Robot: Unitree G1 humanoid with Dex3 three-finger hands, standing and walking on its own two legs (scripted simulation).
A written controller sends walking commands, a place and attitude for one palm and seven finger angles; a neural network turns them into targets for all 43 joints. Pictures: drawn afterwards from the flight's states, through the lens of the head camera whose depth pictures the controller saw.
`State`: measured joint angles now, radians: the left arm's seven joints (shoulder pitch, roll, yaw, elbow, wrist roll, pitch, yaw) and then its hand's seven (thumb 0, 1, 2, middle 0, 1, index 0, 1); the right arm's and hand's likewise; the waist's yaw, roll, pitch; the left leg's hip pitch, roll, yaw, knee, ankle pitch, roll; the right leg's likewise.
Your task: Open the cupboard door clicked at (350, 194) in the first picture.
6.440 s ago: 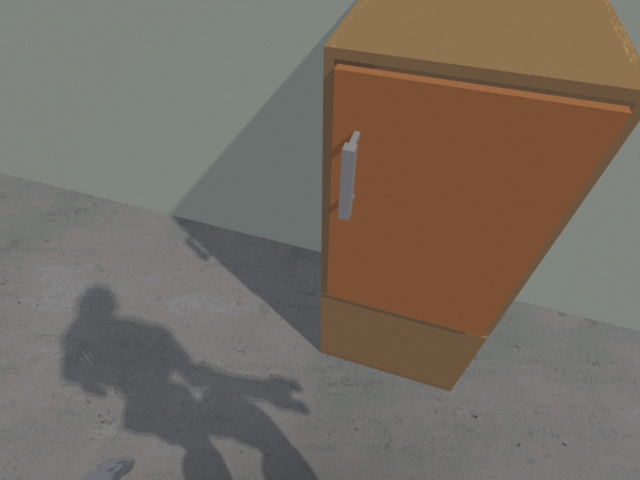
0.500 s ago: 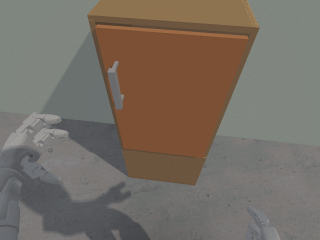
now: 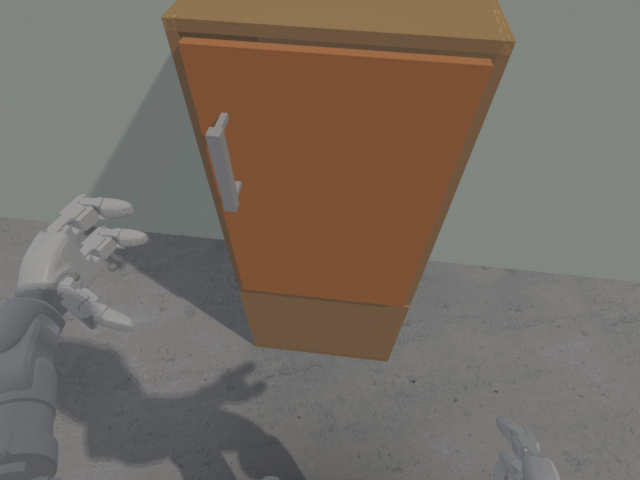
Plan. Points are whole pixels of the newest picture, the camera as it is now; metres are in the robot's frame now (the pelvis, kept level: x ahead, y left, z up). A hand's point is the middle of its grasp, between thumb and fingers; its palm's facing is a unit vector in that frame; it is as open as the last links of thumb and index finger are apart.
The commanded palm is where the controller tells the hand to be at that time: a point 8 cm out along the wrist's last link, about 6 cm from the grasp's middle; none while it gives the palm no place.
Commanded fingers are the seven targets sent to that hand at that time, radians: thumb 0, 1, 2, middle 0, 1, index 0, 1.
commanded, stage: move the hooked fingers beside the handle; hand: left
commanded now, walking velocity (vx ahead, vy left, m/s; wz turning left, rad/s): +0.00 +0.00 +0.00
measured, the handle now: (227, 164) +0.54 +0.17 +0.08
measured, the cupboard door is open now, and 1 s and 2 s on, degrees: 0 0 0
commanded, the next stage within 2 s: none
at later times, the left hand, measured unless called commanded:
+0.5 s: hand (138, 227) +0.40 +0.26 +0.09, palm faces -0.08 -1.00 +0.01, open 14.0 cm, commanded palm +0.38 +0.31 +0.09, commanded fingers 0.00 -0.50 0.30 -0.30 -1.20 -0.30 -1.20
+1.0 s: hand (164, 196) +0.46 +0.24 +0.08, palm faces -0.06 -1.00 +0.00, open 14.0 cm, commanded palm +0.44 +0.29 +0.08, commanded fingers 0.00 -0.50 0.30 -0.30 -1.20 -0.30 -1.20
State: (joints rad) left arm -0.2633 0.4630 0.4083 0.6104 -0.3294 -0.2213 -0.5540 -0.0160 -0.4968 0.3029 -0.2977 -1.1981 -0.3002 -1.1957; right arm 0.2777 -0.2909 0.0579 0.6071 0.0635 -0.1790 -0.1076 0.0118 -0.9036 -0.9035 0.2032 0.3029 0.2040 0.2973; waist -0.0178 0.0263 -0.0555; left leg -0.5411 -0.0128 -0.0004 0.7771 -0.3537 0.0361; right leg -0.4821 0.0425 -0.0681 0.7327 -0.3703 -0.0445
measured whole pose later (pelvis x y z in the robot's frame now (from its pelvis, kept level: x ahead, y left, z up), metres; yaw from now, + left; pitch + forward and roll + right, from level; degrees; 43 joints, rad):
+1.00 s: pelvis +0.01 +0.02 -0.01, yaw -2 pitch +14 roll -2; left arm -0.73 0.55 0.41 1.07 -0.19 -0.30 -0.45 -0.02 -0.50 0.30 -0.30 -1.20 -0.30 -1.20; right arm 0.37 -0.29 0.05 0.61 0.04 -0.01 -0.05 0.01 -0.90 -0.90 0.20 0.30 0.20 0.30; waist -0.11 0.01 -0.08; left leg -0.71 -0.01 0.03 0.86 -0.39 0.06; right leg -0.65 0.04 -0.04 0.80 -0.39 -0.02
